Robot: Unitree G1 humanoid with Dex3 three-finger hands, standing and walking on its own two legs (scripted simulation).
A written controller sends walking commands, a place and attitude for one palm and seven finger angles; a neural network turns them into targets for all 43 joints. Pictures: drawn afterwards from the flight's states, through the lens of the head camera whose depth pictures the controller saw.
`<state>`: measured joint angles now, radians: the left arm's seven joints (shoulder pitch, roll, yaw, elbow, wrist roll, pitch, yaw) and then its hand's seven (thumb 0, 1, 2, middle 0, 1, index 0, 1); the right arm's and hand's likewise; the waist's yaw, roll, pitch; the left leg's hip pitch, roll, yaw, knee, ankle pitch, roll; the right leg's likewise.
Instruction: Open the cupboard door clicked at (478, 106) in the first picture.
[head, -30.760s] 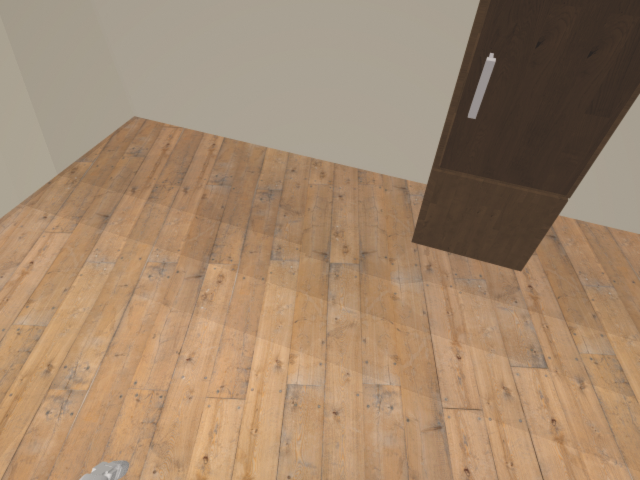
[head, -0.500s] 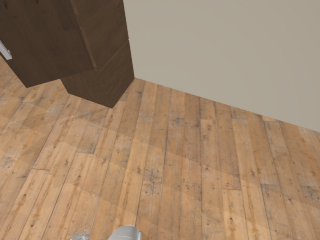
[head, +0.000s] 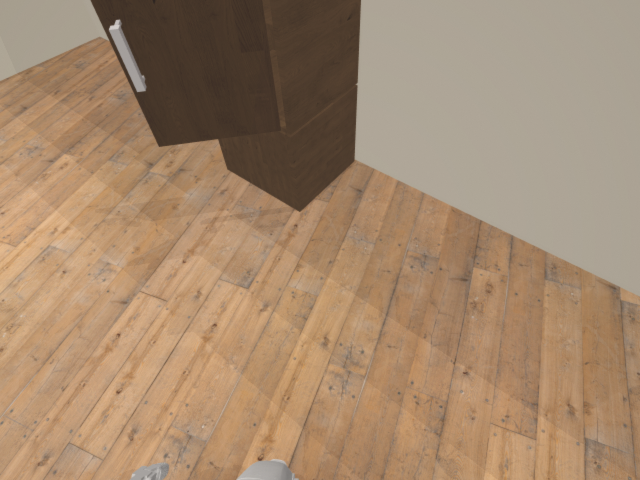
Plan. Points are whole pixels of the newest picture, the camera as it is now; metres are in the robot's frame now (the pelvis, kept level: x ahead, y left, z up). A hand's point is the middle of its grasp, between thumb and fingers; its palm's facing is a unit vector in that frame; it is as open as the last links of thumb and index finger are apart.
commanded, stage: turn to face it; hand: left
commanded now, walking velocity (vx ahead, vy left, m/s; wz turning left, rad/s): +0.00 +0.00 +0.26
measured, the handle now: (130, 56) +1.06 +0.57 -0.02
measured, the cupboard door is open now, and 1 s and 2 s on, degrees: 48 48 48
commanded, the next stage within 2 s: take the last steps up to it in 0.08 s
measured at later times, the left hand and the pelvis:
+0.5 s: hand out of the picture +0.03 +0.22 -0.16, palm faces +0.20 -0.96 -0.20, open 7.4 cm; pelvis +0.02 +0.02 +0.02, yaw +9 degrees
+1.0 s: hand out of the picture +0.07 +0.20 -0.16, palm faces +0.34 -0.93 -0.16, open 7.3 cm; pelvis +0.17 +0.06 +0.01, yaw +14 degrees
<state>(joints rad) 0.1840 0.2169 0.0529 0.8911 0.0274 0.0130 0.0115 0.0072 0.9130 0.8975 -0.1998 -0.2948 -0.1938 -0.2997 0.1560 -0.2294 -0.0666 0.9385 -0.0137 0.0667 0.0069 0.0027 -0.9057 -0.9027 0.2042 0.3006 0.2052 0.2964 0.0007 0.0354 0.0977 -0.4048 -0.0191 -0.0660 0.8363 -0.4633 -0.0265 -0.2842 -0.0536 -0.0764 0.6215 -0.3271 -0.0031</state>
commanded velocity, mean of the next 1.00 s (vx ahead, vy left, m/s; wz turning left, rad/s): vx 0.25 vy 0.11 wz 0.14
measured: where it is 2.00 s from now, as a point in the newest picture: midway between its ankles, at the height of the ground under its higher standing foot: (276, 366)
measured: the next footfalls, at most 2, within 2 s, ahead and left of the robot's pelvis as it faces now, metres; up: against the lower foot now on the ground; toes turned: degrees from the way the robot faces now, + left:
left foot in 0.30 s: +0.02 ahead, +0.12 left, +0.00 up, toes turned +10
right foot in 0.64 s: +0.15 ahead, -0.09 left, +0.00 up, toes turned +4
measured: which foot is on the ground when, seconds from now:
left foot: up 0.00-0.28, down 0.30-0.64, up 0.66-1.00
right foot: down 0.00-0.30, up 0.32-0.62, down 0.64-1.00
